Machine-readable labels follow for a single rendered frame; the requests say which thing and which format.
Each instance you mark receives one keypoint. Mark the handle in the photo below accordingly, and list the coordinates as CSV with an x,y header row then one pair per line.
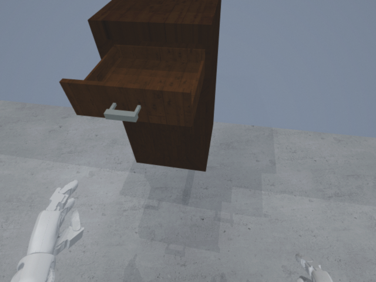
x,y
122,115

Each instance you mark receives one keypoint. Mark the robot left forearm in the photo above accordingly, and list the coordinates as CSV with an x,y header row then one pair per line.
x,y
36,267

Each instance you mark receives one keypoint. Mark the cabinet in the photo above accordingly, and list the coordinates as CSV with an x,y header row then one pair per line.
x,y
192,24

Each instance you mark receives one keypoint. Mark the robot left hand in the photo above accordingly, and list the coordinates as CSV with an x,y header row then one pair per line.
x,y
46,229

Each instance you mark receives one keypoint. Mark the robot right hand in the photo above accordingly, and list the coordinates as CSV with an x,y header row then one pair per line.
x,y
314,270

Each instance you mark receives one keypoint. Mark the drawer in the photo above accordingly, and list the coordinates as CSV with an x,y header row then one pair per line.
x,y
165,82

